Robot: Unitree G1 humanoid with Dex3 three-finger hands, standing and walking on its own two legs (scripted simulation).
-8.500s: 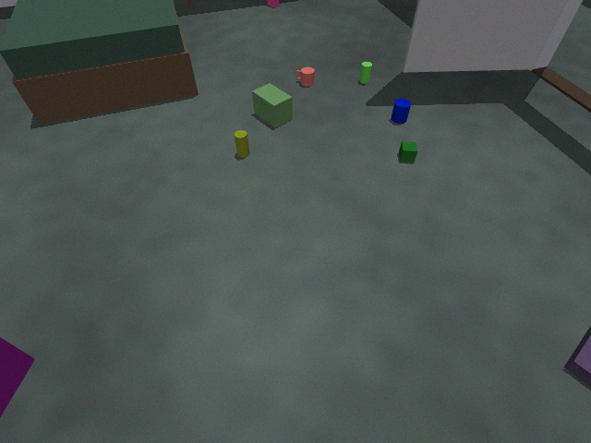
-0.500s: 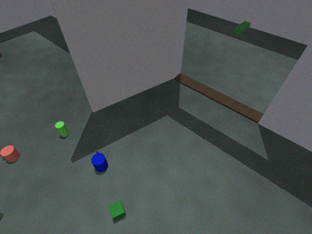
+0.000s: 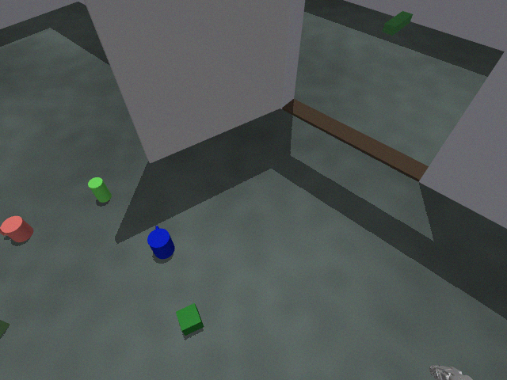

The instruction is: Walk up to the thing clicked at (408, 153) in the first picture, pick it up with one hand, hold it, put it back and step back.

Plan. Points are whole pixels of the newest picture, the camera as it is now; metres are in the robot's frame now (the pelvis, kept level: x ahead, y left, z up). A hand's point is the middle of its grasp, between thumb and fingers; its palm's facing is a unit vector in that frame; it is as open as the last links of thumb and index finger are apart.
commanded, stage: walk up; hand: left
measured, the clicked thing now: (190, 319) +0.41 +0.25 -0.74
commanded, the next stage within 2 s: stand in 1.56 s
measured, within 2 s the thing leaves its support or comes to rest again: neither
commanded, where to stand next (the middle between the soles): +0.02 +0.01 m, yaw +0 degrees
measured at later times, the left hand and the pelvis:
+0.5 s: hand out of the picture +0.06 +0.26 -0.16, palm faces -0.01 -0.94 -0.34, open 7.4 cm; pelvis -0.01 +0.01 -0.01, yaw +0 degrees
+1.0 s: hand out of the picture +0.10 +0.26 -0.15, palm faces +0.01 -0.95 -0.33, open 7.4 cm; pelvis +0.00 +0.01 +0.01, yaw +0 degrees
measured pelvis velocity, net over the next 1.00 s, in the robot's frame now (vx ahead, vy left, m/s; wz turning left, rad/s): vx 0.00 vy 0.01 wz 0.00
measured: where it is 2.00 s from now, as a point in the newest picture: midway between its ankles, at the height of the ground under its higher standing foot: outside the picture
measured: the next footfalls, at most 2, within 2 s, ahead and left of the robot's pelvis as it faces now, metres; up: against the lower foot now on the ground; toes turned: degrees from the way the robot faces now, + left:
none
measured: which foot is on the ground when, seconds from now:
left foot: down 0.00-1.00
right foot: down 0.00-1.00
